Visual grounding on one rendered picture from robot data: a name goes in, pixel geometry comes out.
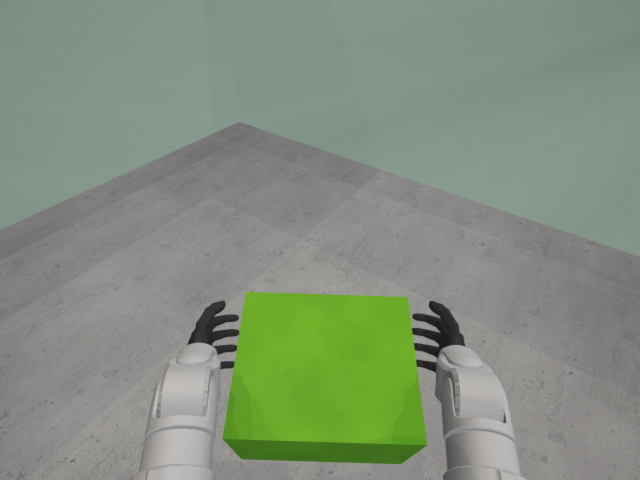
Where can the right robot hand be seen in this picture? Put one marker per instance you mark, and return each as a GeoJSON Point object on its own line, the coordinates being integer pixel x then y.
{"type": "Point", "coordinates": [446, 324]}

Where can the carton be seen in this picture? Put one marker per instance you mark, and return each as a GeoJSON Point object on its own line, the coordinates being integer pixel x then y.
{"type": "Point", "coordinates": [325, 378]}

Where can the robot right forearm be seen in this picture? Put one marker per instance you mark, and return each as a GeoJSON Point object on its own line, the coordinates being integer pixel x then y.
{"type": "Point", "coordinates": [477, 426]}

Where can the robot left forearm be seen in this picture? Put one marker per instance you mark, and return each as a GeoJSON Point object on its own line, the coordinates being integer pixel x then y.
{"type": "Point", "coordinates": [182, 420]}

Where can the left robot hand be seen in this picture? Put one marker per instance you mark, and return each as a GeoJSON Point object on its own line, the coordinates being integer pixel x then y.
{"type": "Point", "coordinates": [207, 322]}

